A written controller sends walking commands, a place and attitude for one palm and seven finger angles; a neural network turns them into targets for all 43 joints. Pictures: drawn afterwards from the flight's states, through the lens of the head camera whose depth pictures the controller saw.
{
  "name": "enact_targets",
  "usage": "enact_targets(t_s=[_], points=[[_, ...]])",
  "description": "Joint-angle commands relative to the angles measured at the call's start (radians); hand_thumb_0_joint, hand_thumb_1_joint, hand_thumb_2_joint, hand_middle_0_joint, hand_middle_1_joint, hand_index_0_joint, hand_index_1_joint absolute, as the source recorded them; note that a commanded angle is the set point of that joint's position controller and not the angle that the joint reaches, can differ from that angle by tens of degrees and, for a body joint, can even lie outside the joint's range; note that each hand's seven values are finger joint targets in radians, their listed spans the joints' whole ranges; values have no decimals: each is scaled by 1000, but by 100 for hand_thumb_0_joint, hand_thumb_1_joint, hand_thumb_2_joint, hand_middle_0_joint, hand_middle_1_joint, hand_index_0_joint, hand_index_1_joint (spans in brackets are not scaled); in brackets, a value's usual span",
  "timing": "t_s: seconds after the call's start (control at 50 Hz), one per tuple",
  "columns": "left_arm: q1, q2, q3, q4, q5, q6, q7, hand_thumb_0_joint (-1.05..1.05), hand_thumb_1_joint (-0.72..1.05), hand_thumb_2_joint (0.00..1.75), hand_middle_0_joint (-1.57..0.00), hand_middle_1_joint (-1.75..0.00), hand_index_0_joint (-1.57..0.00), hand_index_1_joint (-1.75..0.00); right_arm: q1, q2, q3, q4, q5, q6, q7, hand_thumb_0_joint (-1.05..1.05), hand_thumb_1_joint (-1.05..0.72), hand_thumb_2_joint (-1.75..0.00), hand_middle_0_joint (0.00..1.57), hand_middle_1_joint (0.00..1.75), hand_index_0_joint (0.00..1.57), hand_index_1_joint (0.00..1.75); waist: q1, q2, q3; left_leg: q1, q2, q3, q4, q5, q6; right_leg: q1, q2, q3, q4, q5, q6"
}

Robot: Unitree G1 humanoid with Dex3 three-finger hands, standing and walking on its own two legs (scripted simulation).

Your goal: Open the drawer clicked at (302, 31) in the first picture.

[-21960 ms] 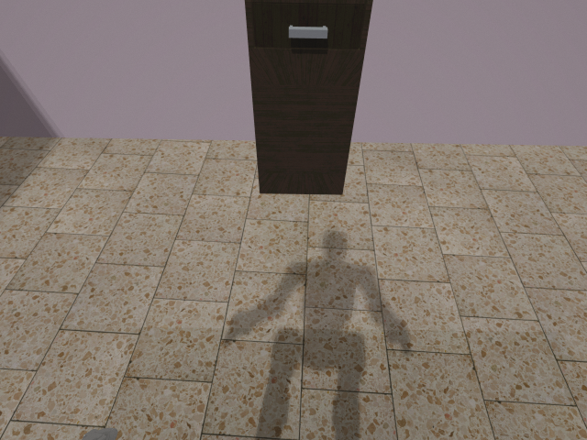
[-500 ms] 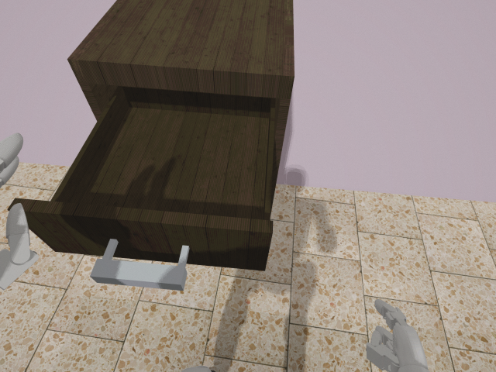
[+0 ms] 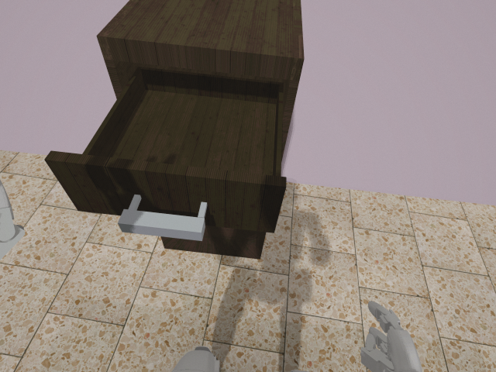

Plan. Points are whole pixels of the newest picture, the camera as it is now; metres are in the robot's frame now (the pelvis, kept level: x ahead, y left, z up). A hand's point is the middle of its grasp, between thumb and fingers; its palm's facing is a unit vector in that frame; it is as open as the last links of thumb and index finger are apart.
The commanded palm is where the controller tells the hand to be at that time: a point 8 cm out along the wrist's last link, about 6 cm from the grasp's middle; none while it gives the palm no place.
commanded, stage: step back with the hand held close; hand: left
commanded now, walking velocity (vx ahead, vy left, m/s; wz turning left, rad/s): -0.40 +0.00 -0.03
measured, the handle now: (166, 214) +0.35 +0.16 +0.05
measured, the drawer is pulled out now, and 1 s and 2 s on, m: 0.30 0.30 0.30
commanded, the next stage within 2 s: stop stepping back and stand still in 0.30 s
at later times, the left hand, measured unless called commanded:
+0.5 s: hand out of the picture +0.09 +0.21 +0.22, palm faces +0.34 -0.82 -0.46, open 7.4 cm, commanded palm +0.02 +0.27 +0.24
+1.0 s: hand out of the picture +0.00 +0.20 +0.23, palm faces +0.40 -0.78 -0.48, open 7.4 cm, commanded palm -0.06 +0.25 +0.24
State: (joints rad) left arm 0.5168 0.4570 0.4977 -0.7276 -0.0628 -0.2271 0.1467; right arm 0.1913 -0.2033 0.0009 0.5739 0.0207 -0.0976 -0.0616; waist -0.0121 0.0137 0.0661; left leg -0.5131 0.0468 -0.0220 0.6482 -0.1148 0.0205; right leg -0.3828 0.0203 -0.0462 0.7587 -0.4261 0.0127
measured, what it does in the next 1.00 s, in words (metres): walks backwards: right foot, then left foot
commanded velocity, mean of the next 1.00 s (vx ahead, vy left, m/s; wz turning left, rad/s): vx -0.01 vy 0.01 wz -0.01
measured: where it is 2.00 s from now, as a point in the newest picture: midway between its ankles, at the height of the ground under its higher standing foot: outside the picture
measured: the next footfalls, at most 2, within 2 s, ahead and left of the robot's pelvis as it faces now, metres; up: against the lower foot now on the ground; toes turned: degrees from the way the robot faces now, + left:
right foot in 0.10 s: +0.01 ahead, -0.13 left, +0.00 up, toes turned -2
left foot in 0.34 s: +0.03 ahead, +0.12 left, +0.00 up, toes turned +2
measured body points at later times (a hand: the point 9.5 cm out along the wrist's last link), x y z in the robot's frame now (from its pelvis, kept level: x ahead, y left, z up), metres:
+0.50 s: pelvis -0.12 -0.01 +0.01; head -0.07 +0.02 +0.46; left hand +0.07 +0.26 +0.25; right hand +0.08 -0.23 -0.05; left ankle -0.01 +0.12 -0.72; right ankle -0.11 -0.12 -0.69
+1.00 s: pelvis -0.19 -0.03 +0.01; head -0.19 -0.03 +0.46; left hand -0.03 +0.24 +0.25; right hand -0.05 -0.27 -0.08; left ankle -0.16 +0.09 -0.71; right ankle -0.17 -0.11 -0.72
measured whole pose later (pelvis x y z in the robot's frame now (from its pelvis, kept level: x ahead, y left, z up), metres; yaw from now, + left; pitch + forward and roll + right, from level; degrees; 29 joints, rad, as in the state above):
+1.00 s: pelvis -0.19 -0.03 +0.01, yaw +1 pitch -1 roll +0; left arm 0.60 0.44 0.43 -0.69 -0.03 -0.23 0.15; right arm 0.27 -0.20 0.00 0.64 0.01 -0.11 -0.04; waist -0.02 -0.01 0.00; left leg -0.34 0.02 -0.01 0.68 -0.36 0.02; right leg -0.27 0.04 -0.09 0.56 -0.27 -0.07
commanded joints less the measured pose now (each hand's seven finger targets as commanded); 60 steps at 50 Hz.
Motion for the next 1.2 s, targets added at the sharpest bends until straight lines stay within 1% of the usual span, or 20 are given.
enact_targets(t_s=[0.0, 0.08, 0.14, 0.16, 0.26, 0.32, 0.36, 0.42, 0.5, 0.52, 0.56, 0.58, 0.64, 0.7, 0.76, 0.86, 0.96, 1.06, 1.16, 1.18], points=[[37, 157, 128, -225, -8, -93, 10, 0, 90, 90, -20, -30, -20, -30, -75, -131, -58, -155, -8, -90, 25, 0, -90, -90, 20, 30, 20, 30, 16, 221, -183, 26, 206, -217, -363, -325, 93, 121, 23, 9, 59, -83, -13], [31, 183, 136, -232, -26, -114, -14, 0, 90, 90, -20, -30, -20, -30, -98, -135, -42, -136, -9, -98, 36, 0, -90, -90, 20, 30, 20, 30, 21, 213, -187, 44, 147, -139, -271, -277, 40, 226, -1, 7, -285, 80, -38], [49, 195, 128, -176, -32, -95, -8, 0, 90, 90, -20, -30, -20, -30, -82, -128, -81, -111, 22, -72, 29, 0, -90, -90, 20, 30, 20, 30, 6, -232, -175, 187, -73, 23, 388, -290, -69, -121, -383, 393, -562, -4, -196], [66, 164, 117, -115, -26, -70, -2, 0, 90, 90, -20, -30, -20, -30, -114, -104, -70, -89, 6, -48, 31, 0, -90, -90, 20, 30, 20, 30, 3, -198, -168, 96, -62, -15, 517, -331, -63, -62, -390, 328, -504, 235, -212], [23, 137, 94, -98, 5, -52, 10, 0, 90, 90, -20, -30, -20, -30, -134, -72, -23, -103, -9, -8, -5, 0, -90, -90, 20, 30, 20, 30, -22, -113, -120, 149, -30, 38, -165, -196, -45, 132, -214, 108, -261, 701, -81], [-3, 184, 98, -234, 4, -79, 11, 0, 90, 90, -20, -30, -20, -30, -124, -133, -78, -130, -4, -30, 11, 0, -90, -90, 20, 30, 20, 30, 1, 172, -220, 311, 305, -207, -258, 493, 76, 24, -56, 56, -2, 100, 2], [48, 162, 96, -279, -15, -95, -7, 0, 90, 90, -20, -30, -20, -30, -83, -115, -71, -134, -30, -65, 33, 0, -90, -90, 20, 30, 20, 30, 1, 290, -254, 197, 322, -230, -309, 376, 132, 27, 2, 73, 220, -146, 8], [72, 168, 119, -363, -13, -84, 9, 0, 90, 90, -20, -30, -20, -30, -67, -125, -75, -121, -17, -76, 52, 0, -90, -90, 20, 30, 20, 30, 10, 221, -285, 276, 257, -119, -226, 307, 114, 19, -4, 51, 140, -72, 16], [89, 182, 153, -281, -15, -59, 16, 0, 90, 90, -20, -30, -20, -30, -87, -124, -50, -156, 5, -63, 50, 0, -90, -90, 20, 30, 20, 30, 0, 203, -174, 8, 115, -39, -236, -449, 23, 293, -7, -39, -259, 65, -9], [104, 200, 164, -230, -10, -44, 15, 0, 90, 90, -20, -30, -20, -30, -68, -117, -51, -156, 4, -45, 42, 0, -90, -90, 20, 30, 20, 30, -8, 84, -155, 30, 31, 30, -113, -469, -12, 256, -56, 9, -373, 50, -43], [42, 180, 141, -148, -20, -21, 18, 0, 90, 90, -20, -30, -20, -30, -62, -118, -66, -142, 16, -23, 27, 0, -90, -90, 20, 30, 20, 30, -21, -190, -115, 165, -66, 34, 341, -353, -46, -117, -319, 409, -597, -314, -165], [41, 134, 91, -104, -12, -5, 17, 0, 90, 90, -20, -30, -20, -30, -60, -122, -73, -120, 6, -5, 24, 0, -90, -90, 20, 30, 20, 30, -30, -229, -70, 146, -67, 8, 481, -279, -39, -173, -355, 437, -615, -306, -195], [4, 140, 77, -39, 3, -3, 20, 0, 90, 90, -20, -30, -20, -30, -111, -102, -40, -110, -6, 3, 10, 0, -90, -90, 20, 30, 20, 30, -34, -165, -47, 193, -12, -9, 279, -295, -9, -166, -279, 189, -527, -167, -132], [-4, 105, 26, -62, 24, -23, 32, 0, 90, 90, -20, -30, -20, -30, -82, -116, -35, -105, -7, -34, 3, 0, -90, -90, 20, 30, 20, 30, -30, -57, -37, 270, -28, 44, -215, -327, 32, -38, -199, 143, -432, -194, -98], [-26, 154, 53, -215, 31, -64, 32, 0, 90, 90, -20, -30, -20, -30, -66, -136, -49, -140, -15, -70, 14, 0, -90, -90, 20, 30, 20, 30, -3, 260, -81, 229, 234, -343, -435, -414, 147, -9, -5, -18, 7, -43, -11], [74, 136, 55, -199, 32, -43, 30, 0, 90, 90, -20, -30, -20, -30, -73, -125, -37, -116, -9, -84, 23, 0, -90, -90, 20, 30, 20, 30, 5, 161, -86, 53, 132, -147, -326, -380, 97, 239, -8, -23, -222, 70, -13], [23, 129, 53, -86, 12, -44, 32, 0, 90, 90, -20, -30, -20, -30, -34, -120, -68, -97, -6, -45, 17, 0, -90, -90, 20, 30, 20, 30, -15, -150, -61, 34, -44, 25, 209, -295, 1, 131, -328, 492, -592, -226, -191], [24, 113, 34, -36, 15, -46, 32, 0, 90, 90, -20, -30, -20, -30, -54, -97, -31, -96, -9, -36, 7, 0, -90, -90, 20, 30, 20, 30, -20, -85, -59, 280, -20, 44, -175, -210, 22, 56, -206, 199, -472, -47, -112], [29, 116, 31, -113, 17, -48, 28, 0, 90, 90, -20, -30, -20, -30, -75, -114, -31, -124, -6, -48, 8, 0, -90, -90, 20, 30, 20, 30, -2, 134, -61, 169, 118, -157, -381, -354, 62, 175, -35, 56, -296, 83, -19], [-52, -146, -386, 779, 127, 136, -113, 0, 90, 90, -20, -30, -20, -30, -59, -234, -82, 153, -25, -77, 85, 0, -90, -90, 20, 30, 20, 30, -49, 147, -4, 83, 94, -159, -202, -82, 55, 27, -76, -3, -80, 247, -23]])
